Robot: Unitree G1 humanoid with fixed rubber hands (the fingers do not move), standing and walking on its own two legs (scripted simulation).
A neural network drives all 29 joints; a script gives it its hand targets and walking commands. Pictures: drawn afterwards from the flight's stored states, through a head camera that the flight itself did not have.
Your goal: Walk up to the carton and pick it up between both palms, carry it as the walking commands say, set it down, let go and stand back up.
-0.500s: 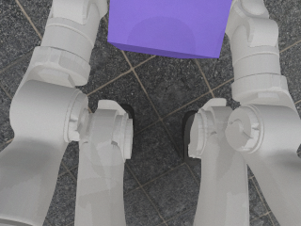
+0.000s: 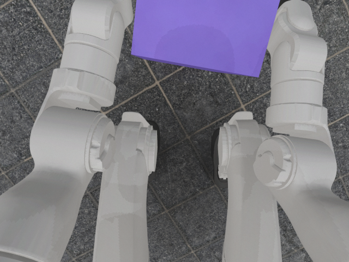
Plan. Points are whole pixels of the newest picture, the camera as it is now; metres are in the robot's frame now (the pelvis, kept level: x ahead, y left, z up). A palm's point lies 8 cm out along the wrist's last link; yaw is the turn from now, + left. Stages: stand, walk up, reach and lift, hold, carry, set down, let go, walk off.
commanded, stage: reach and lift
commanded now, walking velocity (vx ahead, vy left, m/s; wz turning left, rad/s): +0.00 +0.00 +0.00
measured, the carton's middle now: (195, 6) +0.54 -0.02 -0.18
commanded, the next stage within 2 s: none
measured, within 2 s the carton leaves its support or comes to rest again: neither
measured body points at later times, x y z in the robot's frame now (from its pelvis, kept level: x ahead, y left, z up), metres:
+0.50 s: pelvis -0.01 +0.00 +0.05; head +0.32 +0.02 +0.34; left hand +0.56 +0.13 -0.04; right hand +0.53 -0.15 -0.06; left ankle +0.15 +0.10 -0.39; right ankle +0.13 -0.15 -0.39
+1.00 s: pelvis -0.01 +0.00 +0.10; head +0.30 +0.02 +0.42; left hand +0.54 +0.12 +0.03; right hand +0.51 -0.15 +0.01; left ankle +0.15 +0.10 -0.39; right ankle +0.13 -0.15 -0.39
